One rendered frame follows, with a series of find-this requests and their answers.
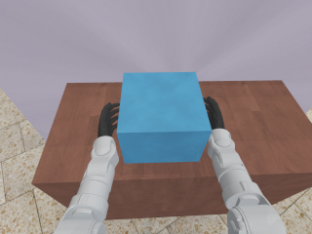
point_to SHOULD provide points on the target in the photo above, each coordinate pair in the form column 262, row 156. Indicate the robot right forearm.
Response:
column 238, row 189

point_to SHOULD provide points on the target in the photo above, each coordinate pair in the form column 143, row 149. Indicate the left robot hand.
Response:
column 105, row 127

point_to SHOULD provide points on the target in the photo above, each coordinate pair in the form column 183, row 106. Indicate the pedestal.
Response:
column 272, row 135

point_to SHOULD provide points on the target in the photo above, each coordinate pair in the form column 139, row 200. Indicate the right robot hand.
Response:
column 214, row 114

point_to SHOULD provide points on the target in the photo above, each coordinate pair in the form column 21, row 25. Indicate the left robot upper arm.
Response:
column 81, row 226

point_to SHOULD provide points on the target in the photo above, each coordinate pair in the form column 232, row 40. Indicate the robot left forearm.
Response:
column 90, row 202

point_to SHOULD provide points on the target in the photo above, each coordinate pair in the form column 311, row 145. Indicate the right robot upper arm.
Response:
column 254, row 219

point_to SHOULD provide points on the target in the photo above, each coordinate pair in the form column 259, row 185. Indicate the carton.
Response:
column 162, row 118

